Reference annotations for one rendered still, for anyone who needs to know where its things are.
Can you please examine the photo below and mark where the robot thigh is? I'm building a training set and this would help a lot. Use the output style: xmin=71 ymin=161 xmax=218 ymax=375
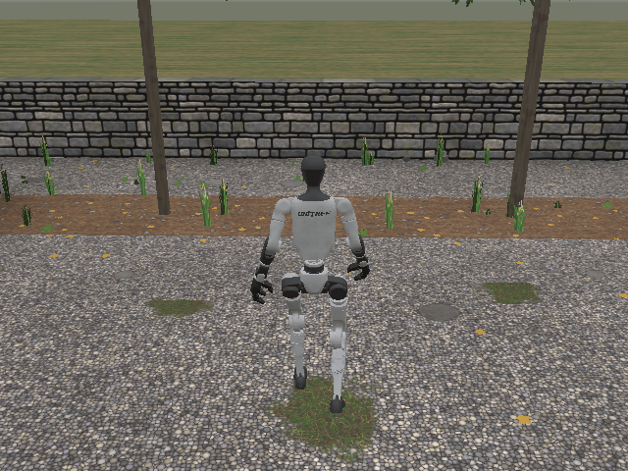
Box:
xmin=328 ymin=275 xmax=348 ymax=348
xmin=282 ymin=273 xmax=305 ymax=332

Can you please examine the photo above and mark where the right robot upper arm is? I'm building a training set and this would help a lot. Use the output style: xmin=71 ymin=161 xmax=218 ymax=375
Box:
xmin=334 ymin=197 xmax=362 ymax=250

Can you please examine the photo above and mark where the robot right thigh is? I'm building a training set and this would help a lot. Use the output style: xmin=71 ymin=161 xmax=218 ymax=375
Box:
xmin=328 ymin=275 xmax=348 ymax=348

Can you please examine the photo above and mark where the left robot upper arm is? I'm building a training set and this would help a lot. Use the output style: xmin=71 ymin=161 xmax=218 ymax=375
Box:
xmin=266 ymin=197 xmax=293 ymax=253

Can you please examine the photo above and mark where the robot left thigh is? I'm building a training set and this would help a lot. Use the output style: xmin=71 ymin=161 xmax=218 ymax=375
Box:
xmin=282 ymin=273 xmax=305 ymax=332

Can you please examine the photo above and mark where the robot right hand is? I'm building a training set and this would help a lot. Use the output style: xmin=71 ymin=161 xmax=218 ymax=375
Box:
xmin=347 ymin=262 xmax=370 ymax=281

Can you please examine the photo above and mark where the right robot forearm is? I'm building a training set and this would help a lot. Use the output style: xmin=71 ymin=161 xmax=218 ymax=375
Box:
xmin=351 ymin=235 xmax=369 ymax=267

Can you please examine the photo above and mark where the left robot forearm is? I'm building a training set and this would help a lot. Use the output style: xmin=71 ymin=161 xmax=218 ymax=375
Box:
xmin=254 ymin=237 xmax=276 ymax=283

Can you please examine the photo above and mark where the robot left hand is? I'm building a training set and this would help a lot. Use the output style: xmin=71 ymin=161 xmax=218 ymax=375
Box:
xmin=250 ymin=278 xmax=273 ymax=304

